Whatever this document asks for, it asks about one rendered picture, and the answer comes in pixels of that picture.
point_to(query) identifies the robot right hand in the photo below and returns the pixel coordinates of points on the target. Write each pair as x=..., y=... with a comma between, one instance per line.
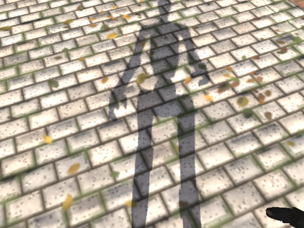
x=294, y=216

